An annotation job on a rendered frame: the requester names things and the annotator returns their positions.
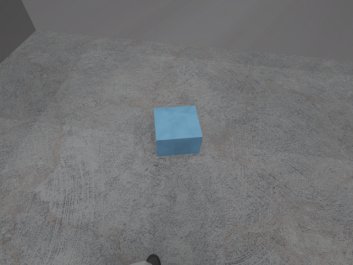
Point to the robot left foot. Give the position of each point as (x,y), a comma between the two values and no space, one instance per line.
(154,260)

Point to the carton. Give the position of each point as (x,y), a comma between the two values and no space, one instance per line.
(178,130)

